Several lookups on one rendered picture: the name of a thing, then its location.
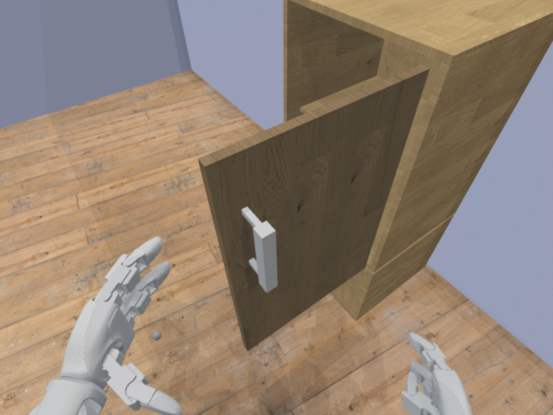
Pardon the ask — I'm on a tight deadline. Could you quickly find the robot left hand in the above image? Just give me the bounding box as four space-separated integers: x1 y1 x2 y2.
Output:
60 236 182 415

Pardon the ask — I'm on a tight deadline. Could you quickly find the robot left forearm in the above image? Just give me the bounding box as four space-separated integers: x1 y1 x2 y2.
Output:
29 377 107 415

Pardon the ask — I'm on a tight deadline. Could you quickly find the robot right hand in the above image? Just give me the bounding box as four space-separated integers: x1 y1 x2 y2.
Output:
402 332 473 415

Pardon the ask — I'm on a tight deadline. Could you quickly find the handle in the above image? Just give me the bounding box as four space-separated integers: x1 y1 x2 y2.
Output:
241 207 277 293

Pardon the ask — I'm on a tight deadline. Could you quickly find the cupboard door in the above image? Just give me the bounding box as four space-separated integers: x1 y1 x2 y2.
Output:
198 65 430 351

